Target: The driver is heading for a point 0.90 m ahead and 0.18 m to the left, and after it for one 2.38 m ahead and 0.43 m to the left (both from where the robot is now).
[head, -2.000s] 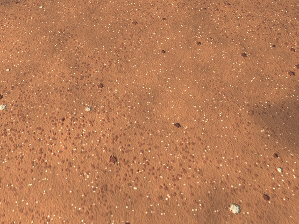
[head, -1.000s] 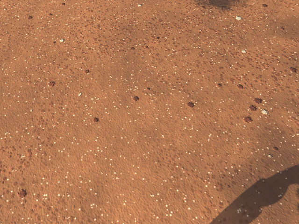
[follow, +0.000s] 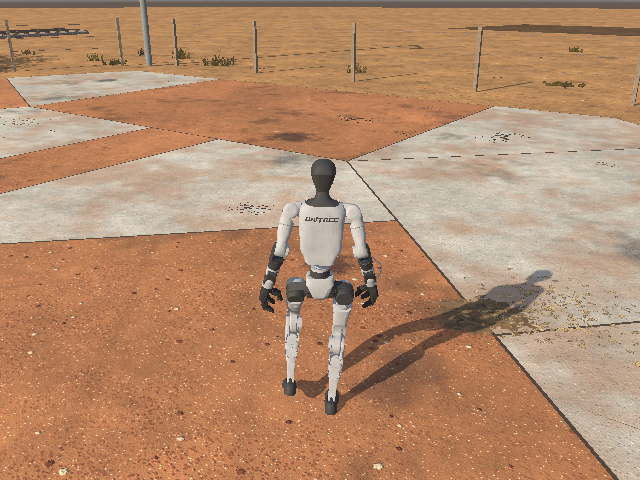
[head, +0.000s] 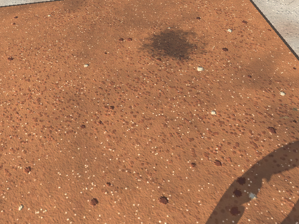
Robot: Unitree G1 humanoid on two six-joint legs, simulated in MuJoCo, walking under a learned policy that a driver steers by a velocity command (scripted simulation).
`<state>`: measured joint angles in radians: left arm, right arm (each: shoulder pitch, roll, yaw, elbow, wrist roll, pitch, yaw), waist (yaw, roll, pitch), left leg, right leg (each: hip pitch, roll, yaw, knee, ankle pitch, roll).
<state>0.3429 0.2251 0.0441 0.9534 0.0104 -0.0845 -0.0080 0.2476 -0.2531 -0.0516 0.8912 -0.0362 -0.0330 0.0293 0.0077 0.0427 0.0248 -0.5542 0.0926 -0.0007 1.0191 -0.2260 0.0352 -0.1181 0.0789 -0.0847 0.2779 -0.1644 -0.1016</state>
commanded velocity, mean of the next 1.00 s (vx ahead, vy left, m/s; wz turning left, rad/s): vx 0.50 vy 0.00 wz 0.06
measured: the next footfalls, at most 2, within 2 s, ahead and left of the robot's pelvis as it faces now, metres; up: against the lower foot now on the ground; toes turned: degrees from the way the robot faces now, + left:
left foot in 0.32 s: +0.33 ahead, +0.12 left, +0.00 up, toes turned +4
right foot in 0.86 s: +0.63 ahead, -0.07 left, +0.00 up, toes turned -2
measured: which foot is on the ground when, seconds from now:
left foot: up 0.00-0.30, down 0.32-0.88, up 0.90-1.00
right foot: down 0.00-0.34, up 0.36-0.84, down 0.86-1.00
